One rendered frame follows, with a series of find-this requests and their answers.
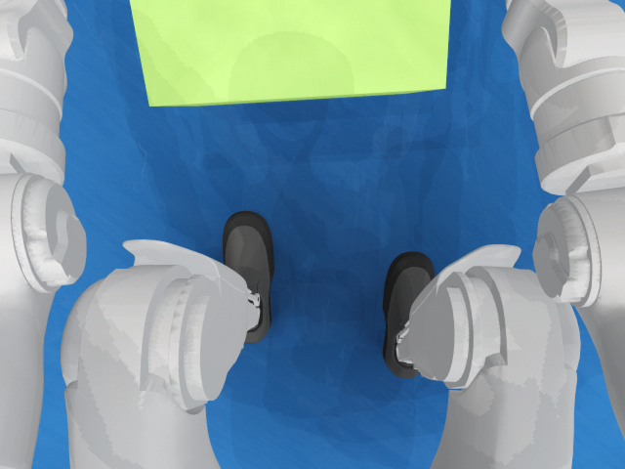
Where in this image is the carton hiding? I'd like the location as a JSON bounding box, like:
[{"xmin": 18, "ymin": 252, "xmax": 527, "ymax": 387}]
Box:
[{"xmin": 130, "ymin": 0, "xmax": 451, "ymax": 107}]

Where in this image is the right robot upper arm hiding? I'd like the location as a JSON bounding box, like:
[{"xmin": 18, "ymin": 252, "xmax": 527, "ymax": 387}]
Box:
[{"xmin": 532, "ymin": 187, "xmax": 625, "ymax": 440}]

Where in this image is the robot right shin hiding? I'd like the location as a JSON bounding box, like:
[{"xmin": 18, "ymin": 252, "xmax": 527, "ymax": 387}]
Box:
[{"xmin": 396, "ymin": 244, "xmax": 581, "ymax": 381}]

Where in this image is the robot right forearm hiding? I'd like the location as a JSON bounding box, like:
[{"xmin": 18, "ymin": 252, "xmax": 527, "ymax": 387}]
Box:
[{"xmin": 501, "ymin": 0, "xmax": 625, "ymax": 195}]

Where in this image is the left robot upper arm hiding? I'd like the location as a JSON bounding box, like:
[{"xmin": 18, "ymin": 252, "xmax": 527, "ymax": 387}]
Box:
[{"xmin": 0, "ymin": 173, "xmax": 87, "ymax": 469}]

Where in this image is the robot left forearm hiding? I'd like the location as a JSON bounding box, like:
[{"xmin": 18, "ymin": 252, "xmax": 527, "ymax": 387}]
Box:
[{"xmin": 0, "ymin": 0, "xmax": 73, "ymax": 186}]

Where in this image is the robot left thigh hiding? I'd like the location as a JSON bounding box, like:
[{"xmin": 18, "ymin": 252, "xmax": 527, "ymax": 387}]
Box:
[{"xmin": 64, "ymin": 265, "xmax": 232, "ymax": 469}]

